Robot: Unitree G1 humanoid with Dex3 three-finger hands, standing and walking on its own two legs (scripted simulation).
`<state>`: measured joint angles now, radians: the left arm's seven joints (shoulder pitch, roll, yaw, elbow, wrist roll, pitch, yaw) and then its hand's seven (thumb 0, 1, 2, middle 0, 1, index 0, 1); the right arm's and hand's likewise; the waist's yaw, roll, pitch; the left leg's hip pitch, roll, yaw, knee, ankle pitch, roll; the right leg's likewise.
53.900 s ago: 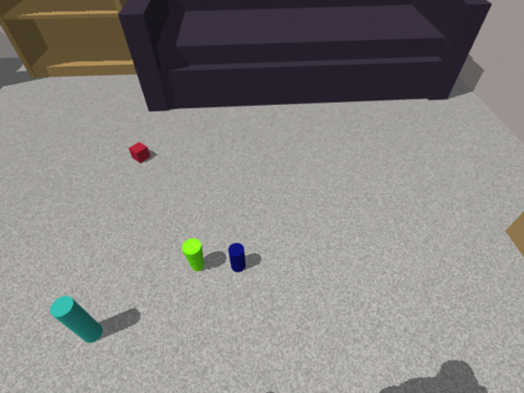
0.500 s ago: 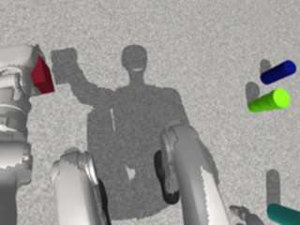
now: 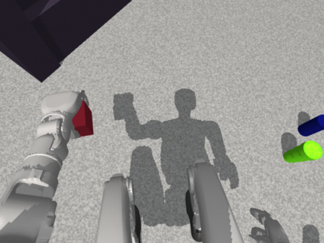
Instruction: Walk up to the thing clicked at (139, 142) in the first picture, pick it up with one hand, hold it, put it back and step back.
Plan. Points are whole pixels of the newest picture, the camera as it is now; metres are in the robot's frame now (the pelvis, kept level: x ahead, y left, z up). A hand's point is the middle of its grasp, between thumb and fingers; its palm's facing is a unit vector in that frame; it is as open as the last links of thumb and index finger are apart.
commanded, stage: lift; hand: left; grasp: from above
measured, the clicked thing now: (75, 120) +0.46 +0.21 -0.11
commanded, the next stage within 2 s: hold in 0.80 s
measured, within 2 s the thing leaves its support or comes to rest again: neither
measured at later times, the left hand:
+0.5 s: hand (42, 115) +0.39 +0.19 +0.09, palm faces -0.44 -0.08 -0.89, open 10.6 cm
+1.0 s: hand (6, 94) +0.39 +0.20 +0.16, palm faces -0.44 -0.08 -0.90, open 10.6 cm
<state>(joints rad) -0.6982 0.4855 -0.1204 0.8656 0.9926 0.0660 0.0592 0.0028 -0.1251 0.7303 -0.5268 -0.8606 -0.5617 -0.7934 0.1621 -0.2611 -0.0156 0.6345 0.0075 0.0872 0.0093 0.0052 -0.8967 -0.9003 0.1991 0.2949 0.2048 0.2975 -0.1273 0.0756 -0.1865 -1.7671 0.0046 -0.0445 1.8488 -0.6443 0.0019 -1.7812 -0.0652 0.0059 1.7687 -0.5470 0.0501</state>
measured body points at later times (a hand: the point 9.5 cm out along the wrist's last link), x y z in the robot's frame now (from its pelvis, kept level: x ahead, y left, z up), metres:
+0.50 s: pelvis +0.04 -0.01 +0.17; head +0.12 -0.02 +0.61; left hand +0.41 +0.19 +0.14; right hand +0.11 -0.28 +0.04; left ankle +0.08 +0.12 -0.47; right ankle +0.11 -0.15 -0.47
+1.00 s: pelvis +0.07 -0.01 +0.23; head +0.11 -0.02 +0.68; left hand +0.41 +0.21 +0.21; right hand +0.16 -0.27 +0.11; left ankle +0.08 +0.12 -0.47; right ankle +0.11 -0.15 -0.47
